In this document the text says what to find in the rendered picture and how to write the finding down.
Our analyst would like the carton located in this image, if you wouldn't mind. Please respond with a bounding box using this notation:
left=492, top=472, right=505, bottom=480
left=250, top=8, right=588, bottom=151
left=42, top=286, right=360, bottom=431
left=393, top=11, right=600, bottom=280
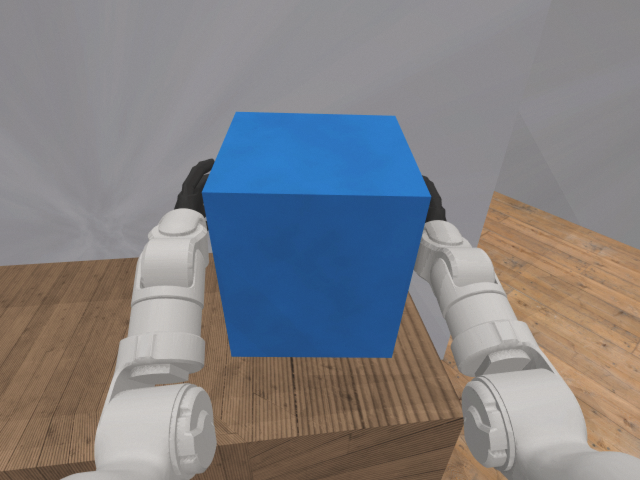
left=202, top=112, right=431, bottom=358

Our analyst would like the right robot upper arm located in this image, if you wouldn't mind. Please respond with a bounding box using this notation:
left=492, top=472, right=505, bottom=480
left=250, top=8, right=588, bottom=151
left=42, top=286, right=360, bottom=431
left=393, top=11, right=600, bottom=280
left=462, top=368, right=640, bottom=480

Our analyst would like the pedestal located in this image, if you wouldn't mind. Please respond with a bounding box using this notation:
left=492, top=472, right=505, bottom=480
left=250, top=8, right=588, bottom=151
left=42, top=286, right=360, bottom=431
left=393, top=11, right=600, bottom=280
left=0, top=253, right=464, bottom=480

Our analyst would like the robot right hand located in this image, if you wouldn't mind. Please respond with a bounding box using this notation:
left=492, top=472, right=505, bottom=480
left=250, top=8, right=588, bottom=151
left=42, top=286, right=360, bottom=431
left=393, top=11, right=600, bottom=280
left=422, top=175, right=447, bottom=223

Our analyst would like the left robot forearm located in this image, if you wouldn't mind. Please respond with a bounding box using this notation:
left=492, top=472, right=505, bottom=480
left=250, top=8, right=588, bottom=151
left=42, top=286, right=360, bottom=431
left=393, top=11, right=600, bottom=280
left=94, top=208, right=209, bottom=468

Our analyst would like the robot left hand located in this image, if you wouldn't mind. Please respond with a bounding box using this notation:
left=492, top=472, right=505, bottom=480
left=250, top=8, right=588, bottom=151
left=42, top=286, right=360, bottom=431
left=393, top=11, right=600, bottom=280
left=174, top=159, right=215, bottom=231

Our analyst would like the right robot forearm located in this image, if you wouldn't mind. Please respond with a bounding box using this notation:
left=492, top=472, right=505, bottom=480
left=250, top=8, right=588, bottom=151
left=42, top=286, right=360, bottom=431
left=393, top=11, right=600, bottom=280
left=414, top=220, right=587, bottom=439

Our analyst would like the left robot upper arm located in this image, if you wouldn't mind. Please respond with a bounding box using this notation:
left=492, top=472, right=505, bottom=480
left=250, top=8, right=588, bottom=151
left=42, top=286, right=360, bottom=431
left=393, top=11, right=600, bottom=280
left=60, top=383, right=217, bottom=480

